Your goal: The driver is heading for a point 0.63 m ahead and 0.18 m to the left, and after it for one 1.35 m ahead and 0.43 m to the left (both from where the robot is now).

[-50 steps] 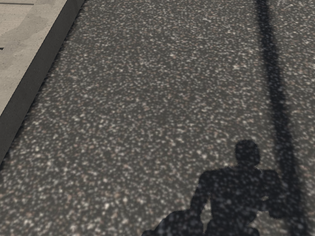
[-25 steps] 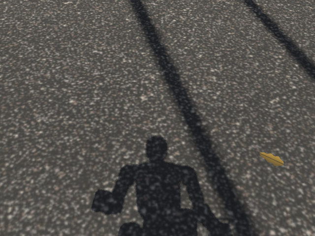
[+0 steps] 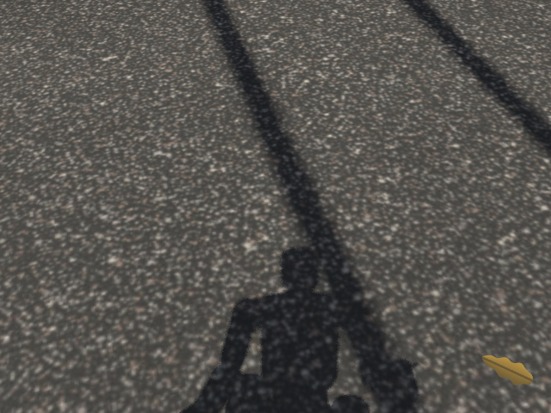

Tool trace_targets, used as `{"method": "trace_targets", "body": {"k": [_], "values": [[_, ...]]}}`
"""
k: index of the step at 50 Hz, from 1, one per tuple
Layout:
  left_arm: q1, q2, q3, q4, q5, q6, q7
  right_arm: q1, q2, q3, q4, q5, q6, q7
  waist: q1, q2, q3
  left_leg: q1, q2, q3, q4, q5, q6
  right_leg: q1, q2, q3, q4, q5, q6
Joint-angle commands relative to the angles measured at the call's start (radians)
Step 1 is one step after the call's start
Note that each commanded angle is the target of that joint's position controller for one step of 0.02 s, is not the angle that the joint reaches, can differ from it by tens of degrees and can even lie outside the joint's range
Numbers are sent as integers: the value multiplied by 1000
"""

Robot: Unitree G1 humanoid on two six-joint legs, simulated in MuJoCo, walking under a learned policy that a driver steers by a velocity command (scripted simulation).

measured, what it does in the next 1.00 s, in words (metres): walks ahead: left foot, then right foot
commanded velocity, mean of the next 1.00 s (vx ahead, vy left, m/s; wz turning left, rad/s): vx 0.50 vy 0.00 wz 0.11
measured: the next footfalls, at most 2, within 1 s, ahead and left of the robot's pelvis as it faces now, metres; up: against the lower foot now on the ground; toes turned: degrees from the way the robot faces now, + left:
left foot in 0.22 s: +0.29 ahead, +0.13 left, +0.00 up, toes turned +4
right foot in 0.74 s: +0.58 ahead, -0.07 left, +0.00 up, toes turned -1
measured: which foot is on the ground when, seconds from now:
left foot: up 0.00-0.20, down 0.22-0.76, up 0.78-1.00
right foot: down 0.00-0.24, up 0.26-0.72, down 0.74-1.00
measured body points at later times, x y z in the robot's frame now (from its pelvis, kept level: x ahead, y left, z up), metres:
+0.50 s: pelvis +0.27 +0.06 +0.00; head +0.29 +0.07 +0.45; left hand +0.37 +0.31 -0.13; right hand +0.27 -0.20 -0.13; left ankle +0.25 +0.12 -0.75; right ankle +0.35 -0.10 -0.68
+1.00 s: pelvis +0.54 +0.00 +0.00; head +0.56 -0.01 +0.45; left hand +0.53 +0.27 -0.13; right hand +0.65 -0.25 -0.14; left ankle +0.55 +0.15 -0.66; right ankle +0.54 -0.07 -0.75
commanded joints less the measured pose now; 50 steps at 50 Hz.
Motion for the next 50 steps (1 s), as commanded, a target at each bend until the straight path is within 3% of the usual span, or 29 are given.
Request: {"method": "trace_targets", "body": {"k": [1,4,7,9,10,11,12,13,14,15,16,17,19,22,27,32,35,36,37,38,39,40,41,42,44,47,50], "values": [[15,129,25,-30,0,-19,2,-100,-37,-1,-79,4,-13,2,2,-101,66,-23,-11,18,-119,96,1,-26,-271,135,-93,323,-118],[61,137,24,3,7,-17,9,-178,-43,1,-106,6,-18,1,25,-102,83,-15,-36,35,-214,106,24,47,-289,124,-72,376,-107],[62,154,26,26,14,-13,19,-190,-55,-2,-119,5,-26,-1,11,-105,89,34,-66,46,-282,31,65,114,-317,120,-17,501,-91],[31,173,29,33,18,-13,23,-84,-73,-13,-87,5,-34,-13,-43,-116,32,202,-124,72,-324,-46,100,124,-308,95,124,769,-64],[14,177,29,36,17,-9,23,59,-87,-24,-39,0,-42,-23,-109,-94,-45,373,-158,90,-386,-28,124,101,-274,62,298,837,-46],[15,158,20,26,12,-10,23,236,-137,-42,13,-18,-52,-35,-173,-55,-156,636,-71,-2,-394,-35,163,-52,-230,34,535,656,-28],[109,60,-3,-7,-26,-14,14,349,-266,-77,26,-37,-53,-43,-155,168,-303,933,237,-467,-452,-156,283,-392,-71,-36,941,151,25],[95,116,15,7,1,-13,16,306,-239,-71,30,3,-43,-30,-135,149,-315,914,292,-719,-587,-117,312,-530,-3,95,1086,-306,14],[23,127,22,-7,10,-9,15,192,-193,-60,18,22,-40,-27,-88,61,-148,770,256,-554,-590,-176,290,-588,-76,130,1115,-236,5],[-28,115,16,-17,11,-14,8,117,-121,-42,7,22,-43,-22,-69,-2,-58,637,215,-436,-629,-143,266,-580,-119,117,1060,-162,4],[-44,94,14,-17,12,-9,4,85,-87,-31,12,20,-48,-23,-42,1,-9,554,162,-342,-665,-107,230,-549,-154,104,992,-124,5],[-34,86,12,-14,25,4,-1,74,-62,-23,26,23,-54,-25,-16,27,13,486,122,-272,-691,-51,204,-503,-174,97,944,-104,17],[-21,64,7,-1,33,25,-13,108,-64,-22,50,22,-70,-25,-3,31,2,451,99,-207,-717,58,210,-463,-177,72,921,-73,36],[-124,58,4,-32,31,34,-20,159,-90,-30,85,28,-82,-25,-9,12,37,470,85,-147,-766,83,223,-559,-208,47,828,18,65],[-323,37,-10,-91,23,30,-24,230,-83,-25,127,29,-80,-25,-55,13,71,529,48,-69,-775,163,203,-594,-203,2,547,176,92],[-439,49,-10,-132,21,22,-19,300,-90,-25,168,21,-75,-36,-86,19,84,641,87,-83,-711,292,198,-559,-168,-11,394,173,69],[-379,74,1,-126,21,5,-11,263,-118,-33,169,14,-67,-46,-41,25,59,681,106,-114,-598,453,180,-448,-132,-4,327,59,41],[-281,88,10,-95,23,-4,-4,241,-126,-35,166,14,-65,-46,4,17,12,666,86,-106,-489,542,166,-318,-104,-15,280,38,27],[-116,120,26,-41,35,-18,8,232,-111,-30,163,19,-65,-43,70,-29,-84,589,29,-69,-295,507,146,-92,-114,0,227,69,1],[62,209,49,-20,61,-27,24,231,-64,-16,125,28,-68,-40,125,-142,-233,403,-41,-23,4,194,124,165,-352,243,209,-31,-46],[68,299,73,-16,55,-14,21,363,36,0,115,63,-63,-41,59,-368,-330,81,-200,20,292,-425,94,357,-579,653,81,-112,-152],[-21,205,56,-39,31,-2,17,292,-86,-29,135,34,-48,-50,47,-164,-226,21,-127,-75,364,-375,110,237,-526,620,54,-205,-123],[-116,132,35,-54,25,-4,15,227,-81,-35,122,32,-48,-41,17,-113,-98,18,-89,-86,344,-275,112,100,-480,462,30,-176,-93],[-159,93,26,-55,26,-10,12,201,-53,-31,118,33,-46,-35,-4,-101,-40,46,-57,-80,312,-213,105,5,-438,346,-5,-72,-69],[-166,61,17,-39,17,-23,22,202,-31,-34,123,10,-21,-20,-39,-138,-1,95,-30,-67,274,-167,84,-87,-377,187,-37,47,-28],[-116,72,22,-14,5,-48,24,153,-6,-34,100,7,6,-5,-54,-126,8,53,-22,-48,266,-101,66,-91,-368,78,-60,180,-31],[-75,73,25,5,9,-51,26,53,-3,-33,62,5,15,6,-45,-118,38,-39,-8,-33,206,-2,51,-69,-359,-6,-78,222,-38]]}}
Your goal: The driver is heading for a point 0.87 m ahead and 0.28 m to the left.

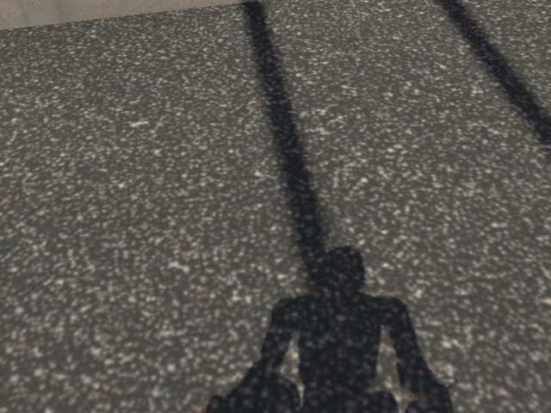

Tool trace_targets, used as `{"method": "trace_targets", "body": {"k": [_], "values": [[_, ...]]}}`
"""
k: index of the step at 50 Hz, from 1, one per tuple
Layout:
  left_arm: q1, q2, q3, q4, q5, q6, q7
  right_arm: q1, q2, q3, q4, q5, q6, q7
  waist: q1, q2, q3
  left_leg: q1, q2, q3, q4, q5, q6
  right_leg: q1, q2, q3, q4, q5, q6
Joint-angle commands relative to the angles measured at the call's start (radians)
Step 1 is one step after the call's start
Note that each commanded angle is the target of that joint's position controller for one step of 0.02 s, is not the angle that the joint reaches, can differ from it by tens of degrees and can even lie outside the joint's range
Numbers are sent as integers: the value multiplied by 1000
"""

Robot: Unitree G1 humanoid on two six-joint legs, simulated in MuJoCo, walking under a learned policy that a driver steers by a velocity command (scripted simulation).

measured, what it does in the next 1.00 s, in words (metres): walks ahead, turning left: left foot, then right foot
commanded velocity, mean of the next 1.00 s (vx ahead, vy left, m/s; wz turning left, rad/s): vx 0.50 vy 0.00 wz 0.45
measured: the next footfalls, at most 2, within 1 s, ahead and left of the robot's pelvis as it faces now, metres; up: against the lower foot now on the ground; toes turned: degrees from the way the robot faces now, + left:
left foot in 0.30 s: +0.29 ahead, +0.12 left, +0.00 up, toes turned +16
right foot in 0.84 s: +0.65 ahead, +0.09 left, +0.00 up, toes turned +25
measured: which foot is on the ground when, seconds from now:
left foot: up 0.00-0.28, down 0.30-0.86, up 0.88-1.00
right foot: down 0.00-0.28, up 0.30-0.82, down 0.84-1.00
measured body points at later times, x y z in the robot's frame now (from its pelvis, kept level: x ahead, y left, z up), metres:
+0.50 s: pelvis +0.25 +0.07 -0.01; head +0.28 +0.09 +0.44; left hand +0.30 +0.36 -0.13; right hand +0.38 -0.18 -0.14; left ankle +0.25 +0.11 -0.75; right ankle +0.31 -0.09 -0.66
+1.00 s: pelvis +0.54 +0.12 -0.01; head +0.57 +0.12 +0.44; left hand +0.52 +0.41 -0.13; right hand +0.69 -0.10 -0.15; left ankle +0.40 +0.18 -0.66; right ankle +0.62 +0.07 -0.75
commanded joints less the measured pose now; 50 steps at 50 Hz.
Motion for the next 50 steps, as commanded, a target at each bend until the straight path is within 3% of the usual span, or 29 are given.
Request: {"method": "trace_targets", "body": {"k": [1,5,9,12,13,14,15,16,17,18,19,20,22,24,27,31,36,38,39,41,42,43,44,45,46,47,50], "values": [[29,91,17,-29,1,-18,4,-33,-2,4,-64,-2,5,15,-11,-115,31,-110,34,-3,-53,108,-15,21,-269,120,-172,230,-71],[59,105,19,-12,2,-16,8,-175,15,20,-118,-4,0,28,14,-113,61,-70,13,63,-292,206,-9,46,-260,24,-165,308,-66],[115,130,27,15,5,-1,17,-255,0,23,-160,-11,-2,36,32,-110,74,-43,-14,123,-412,138,40,165,-296,-30,-109,450,-60],[102,167,37,16,8,20,24,-190,-25,10,-151,-14,-1,26,-10,-142,19,85,-98,176,-444,-13,99,231,-303,-77,77,855,-45],[96,183,42,14,9,31,24,-111,-40,0,-131,-13,-4,20,-43,-144,-28,168,-136,184,-462,-61,123,237,-302,-83,212,937,-44],[87,194,46,7,6,42,20,12,-61,-15,-95,-15,-14,11,-95,-125,-100,323,-170,175,-527,-53,151,185,-295,-92,409,883,-32],[73,183,42,-17,5,45,15,168,-134,-45,-50,-28,-21,-4,-166,-42,-191,567,-90,22,-606,-98,200,-4,-267,-98,700,623,5],[103,53,18,-91,-2,37,-5,143,-256,-73,-65,-24,-18,-17,-84,198,-248,862,217,-501,-672,-105,343,-471,-70,-61,1062,-305,71],[-26,138,33,-133,2,23,-11,180,-266,-75,-77,5,-5,-19,-133,66,-288,878,262,-742,-806,-94,376,-608,-7,180,1164,-342,75],[-93,128,28,-155,-8,9,-15,128,-233,-66,-66,10,-1,-28,-107,13,-148,786,248,-570,-818,-25,344,-678,-75,219,1126,-228,62],[-78,123,23,-144,-10,-2,-13,79,-174,-52,-68,17,-6,-31,-63,-46,-68,651,206,-467,-829,99,301,-626,-112,217,1023,-148,57],[-64,123,26,-130,1,3,-9,31,-139,-42,-76,19,-14,-35,-22,-75,-31,558,150,-383,-836,207,262,-561,-134,221,950,-125,61],[-24,113,25,-125,30,41,-12,3,-104,-27,-84,29,-34,-37,23,-59,-51,471,90,-293,-848,336,242,-455,-143,227,874,-120,87],[-42,95,22,-139,33,66,-20,39,-127,-30,-75,33,-51,-32,30,-52,-48,439,58,-260,-859,380,239,-456,-138,209,809,-102,108],[-164,97,19,-186,30,78,-23,105,-148,-34,-70,29,-54,-30,-8,-24,-9,438,35,-268,-887,320,215,-534,-134,197,685,9,127],[-296,102,13,-233,25,76,-29,186,-145,-32,-61,27,-51,-31,-60,5,4,530,27,-287,-876,331,180,-602,-111,201,519,137,126],[-418,89,-5,-279,17,58,-43,269,-122,-17,-34,15,-55,-45,-111,22,21,636,46,-274,-838,474,156,-575,-68,167,348,194,84],[-419,100,-5,-290,14,50,-44,267,-136,-16,-29,10,-58,-52,-99,32,28,662,71,-283,-817,539,144,-519,-52,167,289,164,53],[-378,111,-2,-282,13,45,-42,244,-147,-17,-31,8,-60,-55,-71,37,26,653,77,-276,-796,598,127,-447,-39,166,254,133,33],[-196,153,18,-226,9,36,-25,207,-172,-20,-32,6,-67,-54,12,40,-51,639,55,-245,-625,848,95,-210,23,145,210,51,-8],[-46,174,29,-184,12,26,-13,189,-171,-18,-32,8,-70,-48,89,7,-129,578,11,-202,-440,809,77,-15,1,160,155,88,-35],[117,242,44,-167,34,20,4,200,-112,-2,-61,13,-76,-43,139,-90,-263,413,-45,-164,-158,498,62,225,-213,398,153,-37,-85],[134,329,69,-145,41,29,-4,348,-41,7,-57,48,-72,-38,61,-346,-344,104,-238,-81,153,-286,20,411,-446,884,32,-66,-231],[55,234,52,-153,9,41,-16,290,-119,-1,-41,9,-66,-45,40,-165,-228,9,-172,-145,222,-275,36,298,-407,927,-26,-171,-212],[-37,167,36,-168,-1,40,-20,203,-117,-2,-55,6,-66,-38,21,-87,-94,0,-128,-139,196,-182,34,155,-369,747,-38,-157,-193],[-74,129,26,-164,7,35,-23,153,-99,4,-68,6,-67,-32,11,-50,-43,14,-96,-125,150,-133,30,69,-318,633,-62,-50,-170],[-42,107,13,-116,1,15,-20,149,-70,12,-70,-12,-43,-13,-24,-128,-31,82,-56,-88,57,-104,5,-25,-234,449,-105,155,-134]]}}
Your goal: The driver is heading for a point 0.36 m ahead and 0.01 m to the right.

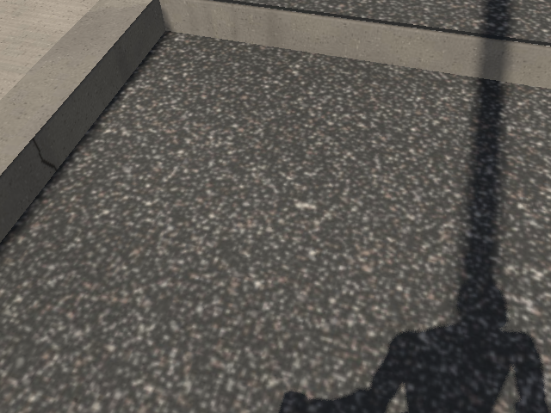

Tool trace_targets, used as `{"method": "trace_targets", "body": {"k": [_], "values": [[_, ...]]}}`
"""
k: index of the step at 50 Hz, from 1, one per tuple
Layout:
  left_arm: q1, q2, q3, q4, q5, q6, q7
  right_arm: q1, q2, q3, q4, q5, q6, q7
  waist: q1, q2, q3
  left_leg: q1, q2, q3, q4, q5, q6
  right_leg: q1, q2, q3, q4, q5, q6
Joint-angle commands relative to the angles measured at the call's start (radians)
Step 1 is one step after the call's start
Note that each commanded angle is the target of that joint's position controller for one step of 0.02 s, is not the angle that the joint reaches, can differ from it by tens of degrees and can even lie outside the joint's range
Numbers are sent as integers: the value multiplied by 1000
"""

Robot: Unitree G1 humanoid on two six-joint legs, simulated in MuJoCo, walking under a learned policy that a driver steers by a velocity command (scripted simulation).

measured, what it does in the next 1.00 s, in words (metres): walks ahead: left foot, then right foot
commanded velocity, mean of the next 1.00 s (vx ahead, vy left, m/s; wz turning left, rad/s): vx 0.23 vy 0.00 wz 0.03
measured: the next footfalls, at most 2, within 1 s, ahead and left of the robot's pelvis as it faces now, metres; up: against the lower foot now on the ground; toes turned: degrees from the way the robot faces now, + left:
left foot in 0.36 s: +0.35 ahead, +0.12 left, +0.00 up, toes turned +3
right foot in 0.76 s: +0.32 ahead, -0.08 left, +0.00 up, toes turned -1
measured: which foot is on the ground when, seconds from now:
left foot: up 0.00-0.34, down 0.36-1.00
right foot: down 0.00-0.36, up 0.38-0.74, down 0.76-1.00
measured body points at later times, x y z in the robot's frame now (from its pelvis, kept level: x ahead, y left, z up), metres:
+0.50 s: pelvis +0.23 +0.05 +0.00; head +0.27 +0.07 +0.45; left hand +0.24 +0.30 -0.16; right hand +0.36 -0.20 -0.12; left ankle +0.31 +0.12 -0.74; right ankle +0.14 -0.08 -0.66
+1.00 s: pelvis +0.28 +0.04 +0.01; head +0.28 +0.03 +0.46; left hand +0.30 +0.26 -0.15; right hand +0.30 -0.20 -0.15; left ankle +0.31 +0.12 -0.74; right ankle +0.28 -0.08 -0.74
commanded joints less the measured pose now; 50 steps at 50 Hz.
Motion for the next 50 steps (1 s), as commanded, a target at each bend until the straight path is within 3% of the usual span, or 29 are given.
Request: {"method": "trace_targets", "body": {"k": [1,3,6,9,12,15,16,17,18,19,20,21,22,23,24,25,28,33,35,37,38,39,40,41,42,44,50], "values": [[78,84,15,0,-11,-31,-1,56,-57,-8,-41,-14,9,15,-4,-118,-44,-156,78,-13,-15,38,-22,141,-264,295,-257,177,-136],[109,102,20,21,-17,-38,-3,-4,-47,-2,-58,-16,15,23,-1,-114,-25,-217,106,17,-69,81,-40,146,-260,253,-293,190,-148],[153,99,18,48,-18,-35,-3,-151,-35,10,-105,-13,15,29,26,-106,14,-287,141,62,-223,184,-68,161,-233,193,-332,207,-143],[192,109,20,71,-19,-34,-4,-262,-11,27,-136,-5,10,33,54,-109,20,-237,131,102,-407,281,-75,166,-209,135,-325,275,-121],[234,122,21,93,-15,-31,-1,-331,-21,30,-154,0,7,29,75,-111,21,-194,109,123,-512,305,-62,218,-231,126,-297,331,-112],[233,118,18,114,-8,-22,8,-307,-25,27,-144,-4,-6,16,54,-114,15,-122,72,122,-581,260,-30,284,-249,110,-176,609,-82],[221,122,18,117,-9,-20,12,-247,-35,23,-120,-9,-14,10,30,-119,-13,-52,48,122,-615,253,-15,301,-241,107,-105,709,-65],[203,122,17,118,-16,-16,15,-131,-45,15,-74,-16,-26,2,-21,-99,-65,80,23,132,-698,315,4,298,-210,88,22,748,-41],[209,107,10,113,-26,-16,18,-15,-84,4,-35,-33,-41,-7,-60,-66,-141,277,82,92,-720,487,27,206,-167,63,181,614,-13],[245,54,-7,79,-34,-19,23,120,-167,-14,-18,-52,-47,-16,-79,82,-284,545,353,-144,-624,945,89,6,-99,14,468,118,16],[402,7,-12,116,-67,-3,29,120,-210,-30,-10,-6,-29,-11,-34,235,-442,676,535,-390,-645,1202,264,-152,39,43,746,-489,34],[329,94,11,132,-32,17,38,68,-148,-21,-24,35,-17,-7,-32,58,-365,550,458,-311,-689,1090,242,-171,-10,132,774,-436,31],[244,68,8,110,-22,21,32,-36,-86,-1,-34,33,-17,-10,-3,60,-219,423,408,-215,-740,1000,209,-207,-39,127,748,-379,33],[206,47,4,109,-13,26,29,-94,-34,16,-36,26,-17,-13,21,36,-134,314,359,-151,-790,938,172,-194,-71,126,688,-328,41],[191,45,6,110,-2,39,24,-119,-17,24,-32,27,-18,-20,43,47,-94,232,323,-98,-827,899,145,-151,-88,123,633,-289,53],[214,32,3,124,6,53,20,-128,-11,29,-24,23,-19,-24,64,54,-99,165,296,-56,-845,891,129,-74,-87,111,599,-251,62],[231,0,-4,149,1,81,20,-133,-33,31,-3,13,-32,-22,96,51,-132,94,267,11,-861,862,132,27,-74,85,486,-203,77],[118,13,-13,154,0,103,39,-86,-50,29,42,5,-6,-24,48,80,-95,53,251,-31,-920,332,116,61,-82,58,255,-157,71],[99,11,-17,163,-2,100,43,-83,-50,29,54,8,9,-26,45,62,-62,30,250,-65,-930,132,107,86,-80,52,166,-138,62],[110,3,-26,182,3,88,47,-88,-40,31,64,17,20,-30,63,13,-28,-16,227,-74,-912,7,59,172,-90,61,-17,-23,48],[121,24,-26,189,9,77,49,-69,-25,34,71,16,21,-31,55,-19,-19,-30,207,-76,-895,-13,23,205,-146,123,-72,22,41],[100,66,-22,188,6,65,51,-19,-6,33,78,22,23,-29,5,-79,3,-19,146,-36,-878,12,-4,167,-199,191,-83,51,23],[78,52,-24,203,-13,60,45,0,12,36,101,26,30,-29,-5,-148,28,84,101,13,-866,82,-16,41,-194,199,-108,-21,12],[67,17,-33,204,-15,53,41,-1,0,32,115,22,32,-32,-1,-135,26,170,109,12,-844,145,-18,-10,-184,192,-134,-56,24],[65,11,-35,210,-17,49,41,-1,-4,30,124,20,33,-34,0,-124,17,207,119,6,-834,179,-15,-14,-169,175,-141,-53,36],[74,10,-36,222,-19,48,47,-7,-11,27,135,17,34,-34,4,-104,4,212,132,-3,-833,201,-11,22,-155,160,-140,-19,41],[99,-1,-40,252,-16,50,51,-9,20,35,178,20,34,-42,16,-47,7,201,134,1,-844,212,-22,67,-156,154,-133,21,31]]}}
